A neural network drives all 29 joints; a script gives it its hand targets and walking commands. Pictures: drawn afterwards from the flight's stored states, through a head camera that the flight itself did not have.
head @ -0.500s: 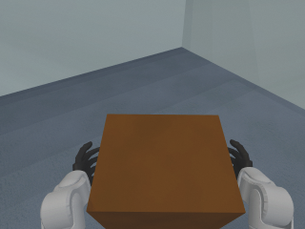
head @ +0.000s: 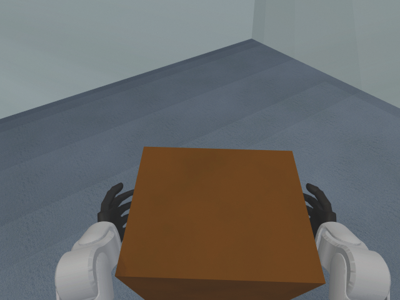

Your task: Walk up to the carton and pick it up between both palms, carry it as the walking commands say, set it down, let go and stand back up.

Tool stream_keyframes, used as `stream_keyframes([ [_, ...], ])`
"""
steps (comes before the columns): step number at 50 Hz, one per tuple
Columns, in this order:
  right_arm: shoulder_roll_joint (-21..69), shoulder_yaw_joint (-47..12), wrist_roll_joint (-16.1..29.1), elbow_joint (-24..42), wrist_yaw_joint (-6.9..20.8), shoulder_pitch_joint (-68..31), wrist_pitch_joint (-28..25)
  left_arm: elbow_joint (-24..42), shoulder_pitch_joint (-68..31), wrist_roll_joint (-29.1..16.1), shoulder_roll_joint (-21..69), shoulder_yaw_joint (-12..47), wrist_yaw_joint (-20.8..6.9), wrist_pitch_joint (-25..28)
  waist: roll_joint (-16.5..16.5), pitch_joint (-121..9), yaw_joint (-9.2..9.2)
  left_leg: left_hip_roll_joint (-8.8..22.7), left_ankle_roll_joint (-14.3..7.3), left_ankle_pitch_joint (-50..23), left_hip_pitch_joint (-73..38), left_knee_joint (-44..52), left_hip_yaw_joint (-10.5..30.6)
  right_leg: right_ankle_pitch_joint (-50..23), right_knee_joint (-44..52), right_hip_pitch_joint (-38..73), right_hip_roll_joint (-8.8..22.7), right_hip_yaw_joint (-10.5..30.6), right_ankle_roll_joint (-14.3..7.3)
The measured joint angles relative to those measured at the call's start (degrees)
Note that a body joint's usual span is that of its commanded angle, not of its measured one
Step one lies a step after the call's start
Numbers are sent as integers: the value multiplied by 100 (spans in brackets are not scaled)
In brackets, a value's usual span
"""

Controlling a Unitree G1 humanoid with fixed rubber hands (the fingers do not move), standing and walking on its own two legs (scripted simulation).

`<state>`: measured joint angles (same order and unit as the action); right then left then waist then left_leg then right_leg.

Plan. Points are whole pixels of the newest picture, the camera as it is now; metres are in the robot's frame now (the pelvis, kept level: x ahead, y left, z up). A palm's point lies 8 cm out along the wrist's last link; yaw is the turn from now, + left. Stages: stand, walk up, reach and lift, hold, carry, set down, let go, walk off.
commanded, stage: carry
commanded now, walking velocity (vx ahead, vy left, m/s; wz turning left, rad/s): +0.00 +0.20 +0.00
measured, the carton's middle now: (214, 233) +0.26 -0.01 +0.02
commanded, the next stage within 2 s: none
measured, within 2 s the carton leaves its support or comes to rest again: neither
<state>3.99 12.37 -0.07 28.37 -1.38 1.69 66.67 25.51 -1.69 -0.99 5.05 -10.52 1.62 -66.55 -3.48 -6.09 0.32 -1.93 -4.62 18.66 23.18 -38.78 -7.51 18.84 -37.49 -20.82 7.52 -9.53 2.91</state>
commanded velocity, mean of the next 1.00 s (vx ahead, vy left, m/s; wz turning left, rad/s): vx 0.00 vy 0.20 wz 0.00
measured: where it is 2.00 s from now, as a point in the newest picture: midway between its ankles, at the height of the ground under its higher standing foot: outside the picture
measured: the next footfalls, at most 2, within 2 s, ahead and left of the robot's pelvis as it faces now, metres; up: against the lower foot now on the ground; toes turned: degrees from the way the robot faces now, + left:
left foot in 0.16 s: +0.04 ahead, +0.15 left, +0.00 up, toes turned +5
right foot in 0.38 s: +0.02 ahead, -0.07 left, +0.00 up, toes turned -12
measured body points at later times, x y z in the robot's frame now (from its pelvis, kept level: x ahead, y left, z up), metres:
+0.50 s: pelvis -0.03 +0.09 +0.00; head -0.04 +0.08 +0.45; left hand +0.21 +0.27 +0.07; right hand +0.21 -0.10 +0.07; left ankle -0.03 +0.19 -0.68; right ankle -0.02 -0.06 -0.72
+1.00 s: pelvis -0.06 +0.20 +0.01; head -0.07 +0.19 +0.46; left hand +0.19 +0.37 +0.08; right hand +0.17 +0.00 +0.08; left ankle -0.06 +0.30 -0.68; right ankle -0.07 +0.13 -0.72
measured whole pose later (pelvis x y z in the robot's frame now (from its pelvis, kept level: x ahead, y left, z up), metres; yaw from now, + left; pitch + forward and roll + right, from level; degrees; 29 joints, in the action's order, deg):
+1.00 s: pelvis -0.06 +0.20 +0.01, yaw -1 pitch +3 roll +2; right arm 3.0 10.9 -0.1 30.1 -1.3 2.7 66.3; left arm 27.3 2.6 -0.6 7.1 -11.4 0.1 -63.4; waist -0.8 -4.7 -0.2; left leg -2.8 -2.2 25.2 28.2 -52.0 -3.4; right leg 20.3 -36.4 -19.6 3.0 -9.9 -3.7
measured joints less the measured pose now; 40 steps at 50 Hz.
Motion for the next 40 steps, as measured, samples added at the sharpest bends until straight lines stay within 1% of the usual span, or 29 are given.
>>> stream_keyframes([
  [1,-53,-13,22,38,-1,47,6,5,27,10,59,-3,-1,13,16,12,0,-10,123,196,58,-197,17,2,-29,1,47,17,25],
  [2,-100,-33,44,62,-5,79,22,22,89,22,120,-15,-7,37,81,9,-1,-13,195,432,115,-424,47,7,-45,5,109,49,52],
  [4,-154,-88,69,51,-15,75,80,77,284,54,221,-64,-40,110,297,-52,-19,61,246,680,144,-648,145,-19,-4,23,230,124,129],
  [5,-161,-110,73,25,-20,38,111,109,373,71,246,-85,-56,144,427,-94,-35,133,266,677,95,-557,193,-43,23,24,288,154,171],
  [7,-168,-124,78,-10,-2,-92,147,228,450,118,241,-81,-65,162,636,-158,-75,282,282,405,-98,-74,337,-45,-29,-27,378,192,235],
  [8,-163,-108,80,-27,23,-171,131,298,424,149,207,-54,-56,152,683,-169,-112,353,338,-41,-154,144,350,-14,-115,-69,413,182,275],
  [9,-107,-94,74,-91,40,-231,77,335,373,166,114,-29,-45,122,748,-164,-143,322,380,-202,-106,101,331,64,-211,-118,442,213,249],
  [10,-18,-89,57,-177,43,-271,13,358,325,168,-12,-13,-40,68,759,-158,-142,310,389,-151,-61,27,326,313,-354,-185,398,242,212],
  [12,166,-83,-1,-342,42,-282,-102,357,252,151,-246,9,-38,-62,598,-149,-82,375,351,-2,-32,22,310,929,-862,-370,191,211,132],
  [13,227,-80,-34,-396,40,-256,-132,319,233,136,-313,17,-38,-109,470,-147,-39,406,319,3,-35,75,292,1052,-1010,-424,94,158,85],
  [15,259,-65,-86,-368,28,-167,-114,201,183,93,-324,20,-35,-148,212,-118,53,405,312,-118,-41,209,232,900,-966,-431,-52,72,-6],
  [17,196,-69,-113,-170,8,-76,-54,111,110,20,-227,-10,-35,-104,28,-42,115,300,188,-150,2,232,165,413,-562,-307,-137,30,-62],
  [18,159,-80,-119,-30,-3,-44,-32,113,69,-22,-174,-38,-42,-70,12,10,136,210,128,-136,44,176,113,38,-261,-191,-132,21,-86],
  [19,110,-93,-118,109,-11,-28,-22,135,38,-77,-108,-73,-79,-21,37,49,161,119,91,-89,119,51,38,-102,-39,-96,-78,65,-117],
  [20,1,-85,-89,185,-11,-33,-8,105,39,-86,27,-100,-84,80,-40,101,187,124,155,59,202,-151,33,-2,-119,-145,-65,93,-121],
  [22,-165,-69,-10,202,-6,-4,34,36,137,-40,244,-117,-83,221,-65,150,116,98,249,647,409,-877,190,77,-203,-155,10,91,-70],
  [24,-169,-110,0,103,-20,48,75,-4,315,0,241,-88,-90,251,100,119,4,121,287,733,516,-1436,320,-17,-45,-50,142,81,26],
  [25,-134,-136,-1,35,-24,65,76,22,397,16,218,-93,-93,226,250,83,-18,168,317,689,494,-1477,331,-92,56,-12,218,106,79],
  [28,-38,-133,59,-2,-13,13,11,297,470,66,124,-69,-92,131,730,7,-41,341,395,444,210,-777,374,-249,246,-15,412,208,195],
  [29,-35,-99,89,42,11,-42,-27,413,418,87,110,-46,-80,113,825,7,-55,388,414,340,65,-401,411,-271,237,-42,461,214,245],
  [30,-50,-54,128,97,60,-116,-59,511,338,111,107,-21,-66,102,841,7,-73,435,422,202,-115,49,461,-263,172,-85,489,204,303],
  [31,-45,-9,143,123,93,-197,-105,574,234,134,78,3,-54,100,815,4,-110,463,518,-202,-183,332,500,-215,47,-153,518,183,312],
  [32,35,7,123,60,102,-255,-181,571,147,132,-32,9,-53,82,830,11,-128,425,563,-263,-96,223,490,132,-207,-268,513,259,273],
  [33,132,7,79,-23,99,-281,-226,538,106,117,-154,12,-58,44,773,14,-111,436,547,-170,-39,115,473,599,-603,-412,406,340,206],
  [34,213,-1,24,-107,93,-270,-240,474,104,103,-254,22,-66,4,653,6,-72,483,501,-79,-25,91,453,956,-1071,-562,246,389,152],
  [36,288,-22,-75,-242,78,-167,-181,283,189,76,-314,36,-69,-54,349,-40,13,558,384,-52,-85,250,393,1246,-1625,-705,-10,319,70],
  [37,283,-33,-108,-255,69,-93,-127,196,229,67,-294,42,-67,-75,205,-56,45,558,179,-187,-109,365,348,1261,-1729,-729,-107,270,26],
  [38,265,-43,-127,-220,58,-18,-80,134,250,50,-255,38,-65,-85,88,-54,69,536,120,-240,-124,459,312,1259,-1794,-749,-185,237,-9],
  [40,218,-52,-131,-9,44,91,-34,134,235,-17,-151,1,-62,-51,-68,32,76,431,120,-295,-119,577,255,1216,-1745,-733,-320,182,-49],
])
